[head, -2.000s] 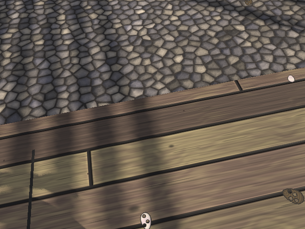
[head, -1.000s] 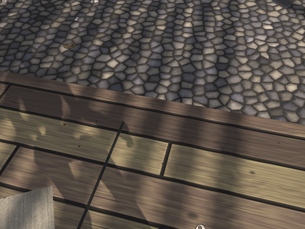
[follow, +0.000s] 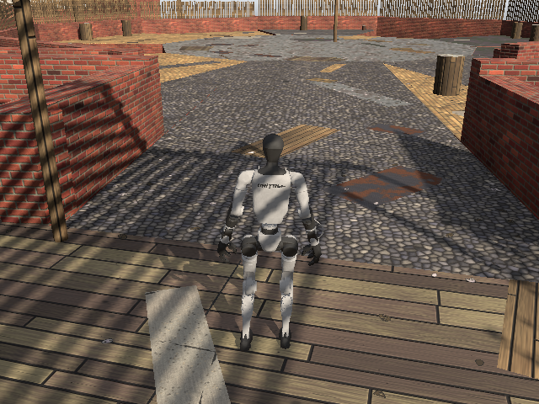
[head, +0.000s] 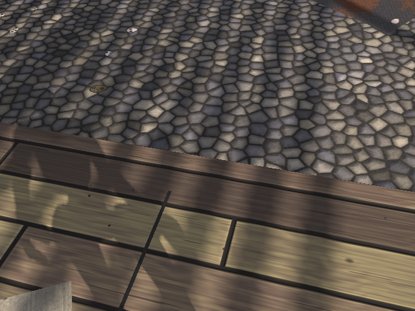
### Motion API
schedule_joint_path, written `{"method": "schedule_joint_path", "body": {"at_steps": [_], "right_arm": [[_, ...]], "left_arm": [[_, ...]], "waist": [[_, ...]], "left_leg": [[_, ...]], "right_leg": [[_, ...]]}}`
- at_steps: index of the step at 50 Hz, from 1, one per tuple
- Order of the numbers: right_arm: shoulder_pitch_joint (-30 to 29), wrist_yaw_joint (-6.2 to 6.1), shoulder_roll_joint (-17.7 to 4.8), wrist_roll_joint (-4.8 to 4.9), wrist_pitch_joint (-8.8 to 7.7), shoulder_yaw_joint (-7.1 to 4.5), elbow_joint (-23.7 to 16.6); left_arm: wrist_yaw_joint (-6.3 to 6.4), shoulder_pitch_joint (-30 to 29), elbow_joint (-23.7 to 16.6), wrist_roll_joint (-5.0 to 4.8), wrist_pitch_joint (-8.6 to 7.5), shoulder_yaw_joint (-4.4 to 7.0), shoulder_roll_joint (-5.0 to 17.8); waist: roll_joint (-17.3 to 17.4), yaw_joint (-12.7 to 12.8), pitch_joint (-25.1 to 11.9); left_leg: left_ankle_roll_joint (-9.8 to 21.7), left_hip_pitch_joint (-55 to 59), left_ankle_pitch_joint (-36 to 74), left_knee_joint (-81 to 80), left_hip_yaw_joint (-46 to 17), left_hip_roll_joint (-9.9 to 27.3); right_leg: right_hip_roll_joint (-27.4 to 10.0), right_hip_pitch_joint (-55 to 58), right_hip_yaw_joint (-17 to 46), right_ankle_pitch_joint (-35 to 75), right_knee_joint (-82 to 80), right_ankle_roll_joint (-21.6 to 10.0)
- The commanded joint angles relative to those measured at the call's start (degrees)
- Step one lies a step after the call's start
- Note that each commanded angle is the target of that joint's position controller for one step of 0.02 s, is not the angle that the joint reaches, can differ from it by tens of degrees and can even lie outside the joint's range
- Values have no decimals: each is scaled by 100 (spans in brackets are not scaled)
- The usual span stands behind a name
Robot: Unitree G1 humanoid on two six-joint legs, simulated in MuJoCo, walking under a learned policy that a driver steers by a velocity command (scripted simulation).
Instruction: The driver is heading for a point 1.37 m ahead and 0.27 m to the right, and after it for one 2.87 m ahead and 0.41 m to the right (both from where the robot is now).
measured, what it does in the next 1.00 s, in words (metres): walks ahead: left foot, then right foot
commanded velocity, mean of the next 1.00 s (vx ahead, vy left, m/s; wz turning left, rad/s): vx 0.46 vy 0.00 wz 0.00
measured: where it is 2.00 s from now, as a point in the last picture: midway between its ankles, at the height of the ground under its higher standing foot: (243, 172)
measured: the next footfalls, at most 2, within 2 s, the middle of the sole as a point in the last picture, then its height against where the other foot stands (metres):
left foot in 0.42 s outside the picture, level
right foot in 0.98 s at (264, 264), level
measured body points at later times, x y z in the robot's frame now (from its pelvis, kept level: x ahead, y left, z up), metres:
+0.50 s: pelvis +0.24 +0.04 -0.01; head +0.28 +0.04 +0.44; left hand +0.17 +0.30 -0.15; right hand +0.45 -0.20 -0.11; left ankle +0.34 +0.13 -0.73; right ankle +0.02 -0.09 -0.65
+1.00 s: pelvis +0.54 -0.01 -0.01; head +0.56 -0.02 +0.44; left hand +0.74 +0.22 -0.11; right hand +0.48 -0.24 -0.16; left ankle +0.35 +0.13 -0.72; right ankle +0.66 -0.12 -0.73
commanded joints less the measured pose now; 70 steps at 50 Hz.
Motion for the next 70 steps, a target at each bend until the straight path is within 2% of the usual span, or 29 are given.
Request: {"method": "schedule_joint_path", "body": {"at_steps": [1,3,6,11,16,19,21,22,23,24,25,27,29,35,40,41,42,45,47,49,50,51,52,53,55,57,62,66,70], "right_arm": [[-903,10,-550,135,-338,-96,-813],[-736,102,-526,92,-445,-125,-640],[-1088,213,-473,-28,-473,-183,-704],[-2133,282,-69,-21,-419,-28,-1111],[-2735,390,-215,39,-437,-5,-1381],[-2329,423,-527,22,-473,-133,-1344],[-735,347,-918,43,-430,-371,-871],[300,277,-1268,-25,-388,-471,-643],[600,333,-1529,-108,-377,-493,-486],[332,354,-960,-68,-400,-338,-500],[-236,343,-747,-58,-439,-272,-573],[-956,386,-527,-151,-520,-208,-688],[-1063,415,-332,-202,-555,-147,-613],[-457,217,-687,-148,-540,-204,-304],[178,137,-822,-59,-458,-214,-79],[726,481,118,-912,-580,129,239],[789,634,-34,-831,-620,66,258],[649,644,-594,-602,-562,-24,169],[692,563,-777,-592,-455,-71,175],[755,558,-807,-715,-477,-84,152],[1672,571,-50,-776,-568,130,103],[1448,697,-23,-763,-602,173,65],[205,723,-252,-506,-591,22,-256],[-183,593,-340,-451,-628,-34,-332],[-242,384,-90,-687,-604,33,-393],[-166,375,267,-690,-488,110,-396],[-777,524,204,-610,-341,104,-543],[-1489,547,142,-570,-191,110,-791],[-2099,472,-95,-518,-169,21,-993]], "left_arm": [[-87,1189,133,96,-183,161,1073],[-98,711,-100,36,-223,82,778],[-62,978,-90,80,-125,-37,458],[106,1153,-186,115,1,-18,760],[145,1406,-130,4,14,53,868],[149,1204,-216,24,80,141,1023],[142,1050,-321,102,180,142,1008],[134,1117,-473,201,184,51,801],[61,1906,-494,138,56,-184,-151],[19,1441,-497,-26,-118,-56,453],[0,828,-730,-193,-223,54,793],[79,389,-816,-112,-257,110,784],[92,611,-792,-50,-110,121,547],[104,-529,-1303,80,11,148,511],[-24,-1602,-1616,20,-76,49,361],[-240,-1088,-1464,894,133,-175,29],[-302,-1096,-1512,893,231,-81,251],[-259,-1881,-1833,569,223,-41,588],[-203,-1947,-1886,452,175,-40,599],[-161,-888,-1610,236,33,134,1028],[-161,434,-1326,253,21,115,1116],[-80,1909,-907,409,72,158,1150],[-52,2291,-622,571,-64,186,1077],[0,1346,-783,448,-167,233,1086],[67,450,-964,380,-151,23,388],[62,204,-1087,435,-142,-77,34],[-146,683,-1025,610,-287,-41,175],[-393,1163,-811,513,-254,-2,372],[-424,1501,-577,516,-195,6,368]], "waist": [[-1168,396,709],[-811,187,803],[-845,262,587],[-690,430,733],[-777,397,979],[-875,-37,505],[-909,-846,-540],[-307,-1137,-1322],[1396,-588,-2210],[910,-757,-1714],[670,-601,-733],[-97,-227,-107],[125,72,-77],[-10,-71,436],[-20,-451,509],[213,-248,324],[222,-237,502],[32,-355,413],[59,-228,398],[-65,236,-455],[-1069,303,-2168],[-1422,924,-2553],[-975,1169,-1171],[-830,786,-93],[-547,263,12],[-359,-67,10],[-410,-2,196],[-579,121,229],[-496,196,358]], "left_leg": [[140,-3399,-540,2471,-259,1],[294,-3585,544,2525,-115,380],[166,-3346,1381,1988,225,575],[-152,-2861,2247,314,614,394],[37,-2375,2671,-685,590,253],[325,-1607,2326,-820,654,29],[626,473,2233,-818,812,-220],[973,2303,1811,-671,-455,843],[1930,3756,104,-1654,-3504,2216],[1732,3289,-393,-2331,-4014,2071],[1487,2417,13,-2426,-3083,1931],[1286,846,1539,-2689,-1754,1521],[1260,225,1927,-2986,-1134,1253],[1309,33,2240,-3424,-443,1117],[1084,365,2388,-3337,-2,994],[1368,817,2505,-3170,-112,1232],[1450,1276,2717,-3109,-193,1426],[1282,1791,2830,-2988,-139,1540],[1144,1910,3752,-2680,-51,1525],[648,1124,5297,-1195,520,841],[193,-860,3615,651,702,58],[14,-2237,-585,2147,394,-680],[330,-3168,-630,3343,-380,-408],[469,-3418,-60,3554,-349,129],[595,-2623,540,3102,-247,611],[498,-2242,800,2777,-168,725],[177,-2727,2480,1231,301,730],[88,-2317,3155,140,520,454],[253,-2831,3022,-657,354,362]], "right_leg": [[-2330,1754,4110,-1436,-2385,-1269],[-1828,1756,2887,-788,-2405,-881],[-1363,1838,1671,1229,-2433,-639],[-1142,1219,891,2144,-2650,-708],[-1424,1342,715,2325,-2719,-711],[-1584,1860,566,4317,-1949,-538],[-1255,1476,285,5639,-45,-302],[-952,88,187,3868,1733,-172],[270,-1860,372,-857,3761,152],[64,-2454,1051,-1316,4490,18],[-229,-2854,887,-854,4605,-83],[-738,-2330,713,52,4026,-78],[-943,-1790,730,286,3657,-40],[-1058,-2609,520,1563,1857,288],[-688,-2201,189,2624,237,304],[-734,-2339,518,2526,287,114],[-736,-2714,540,2206,290,6],[-560,-2538,279,1706,-113,-225],[-288,-1871,-58,1614,-497,-351],[-28,491,-187,2110,-45,-718],[-1143,3649,1481,2244,89,-1776],[-2205,4870,3708,1771,-1037,-2327],[-1982,3906,3664,798,-1556,-1613],[-1914,2467,2934,332,-1726,-1302],[-1688,1042,2105,905,-2099,-1302],[-1567,491,1678,1404,-2495,-1311],[-1246,160,711,2585,-2591,-1366],[-1196,140,457,3347,-2389,-1346],[-1480,1422,621,3286,-2236,-1208]]}}
Over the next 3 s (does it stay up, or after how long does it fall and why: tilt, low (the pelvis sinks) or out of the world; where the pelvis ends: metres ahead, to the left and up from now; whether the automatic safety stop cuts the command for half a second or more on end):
stays up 1.45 -0.25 -0.10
